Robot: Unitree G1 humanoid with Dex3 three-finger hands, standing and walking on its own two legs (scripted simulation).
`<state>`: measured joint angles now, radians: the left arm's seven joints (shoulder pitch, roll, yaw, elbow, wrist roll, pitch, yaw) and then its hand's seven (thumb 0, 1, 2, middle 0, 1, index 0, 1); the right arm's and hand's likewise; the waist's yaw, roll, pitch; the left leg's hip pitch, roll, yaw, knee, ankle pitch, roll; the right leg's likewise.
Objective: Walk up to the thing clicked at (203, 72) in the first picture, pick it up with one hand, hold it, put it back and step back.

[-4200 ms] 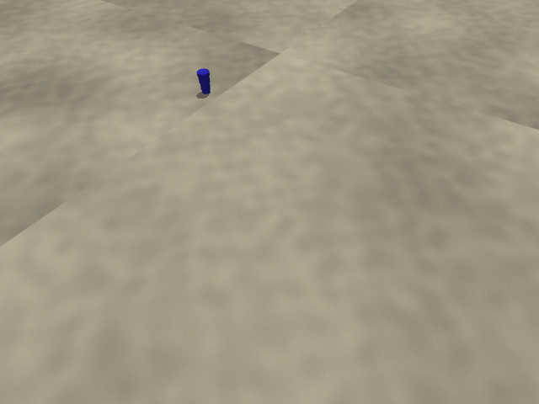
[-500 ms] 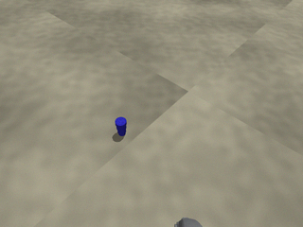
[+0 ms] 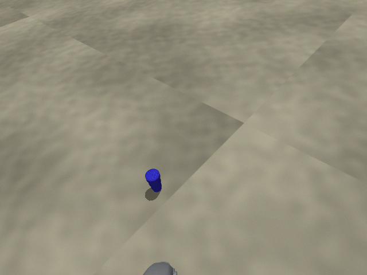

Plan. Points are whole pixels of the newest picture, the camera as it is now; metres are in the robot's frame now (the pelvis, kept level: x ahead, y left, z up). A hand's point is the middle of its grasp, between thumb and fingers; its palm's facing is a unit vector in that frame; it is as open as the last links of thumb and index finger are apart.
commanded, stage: walk up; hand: left
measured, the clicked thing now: (154, 181) +0.74 +0.30 -0.70
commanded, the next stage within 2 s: none
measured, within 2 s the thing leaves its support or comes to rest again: neither
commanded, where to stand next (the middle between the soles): +0.42 +0.06 m, yaw +0 degrees
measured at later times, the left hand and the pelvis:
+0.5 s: hand (80, 256) +0.20 +0.32 -0.16, palm faces +0.00 -0.94 -0.33, open 7.4 cm; pelvis +0.16 +0.05 -0.01, yaw +2 degrees
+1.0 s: hand (96, 210) +0.31 +0.30 -0.13, palm faces -0.02 -0.90 -0.44, open 7.4 cm; pelvis +0.29 +0.02 -0.01, yaw +0 degrees
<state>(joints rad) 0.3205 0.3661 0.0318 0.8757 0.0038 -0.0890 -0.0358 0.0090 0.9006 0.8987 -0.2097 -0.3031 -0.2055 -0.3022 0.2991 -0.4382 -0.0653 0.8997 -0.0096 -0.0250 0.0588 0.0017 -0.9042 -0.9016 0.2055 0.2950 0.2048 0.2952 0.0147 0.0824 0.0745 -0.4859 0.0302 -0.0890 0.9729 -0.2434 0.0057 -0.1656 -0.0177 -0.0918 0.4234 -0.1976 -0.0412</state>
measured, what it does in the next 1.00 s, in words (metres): walks ahead: left foot, then right foot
